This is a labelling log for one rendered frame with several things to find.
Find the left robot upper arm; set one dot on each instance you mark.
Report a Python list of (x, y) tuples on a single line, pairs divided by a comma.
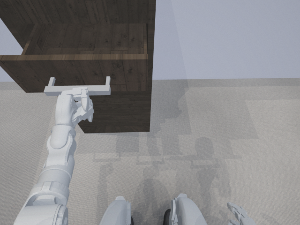
[(50, 214)]

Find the handle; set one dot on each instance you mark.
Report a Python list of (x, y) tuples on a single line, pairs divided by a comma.
[(52, 90)]

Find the robot left thigh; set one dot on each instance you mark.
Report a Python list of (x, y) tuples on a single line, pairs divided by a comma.
[(117, 213)]

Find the robot right shin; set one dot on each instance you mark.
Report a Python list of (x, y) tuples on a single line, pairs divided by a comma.
[(170, 221)]

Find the robot right hand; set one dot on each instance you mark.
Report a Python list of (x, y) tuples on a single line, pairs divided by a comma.
[(240, 214)]

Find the left robot forearm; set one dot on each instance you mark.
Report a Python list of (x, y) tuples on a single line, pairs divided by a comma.
[(54, 179)]

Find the drawer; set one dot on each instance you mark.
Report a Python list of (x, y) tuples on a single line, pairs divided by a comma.
[(82, 54)]

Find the robot left hand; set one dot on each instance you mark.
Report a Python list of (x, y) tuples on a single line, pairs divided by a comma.
[(66, 107)]

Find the cabinet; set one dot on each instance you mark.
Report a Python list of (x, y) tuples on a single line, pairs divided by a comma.
[(122, 111)]

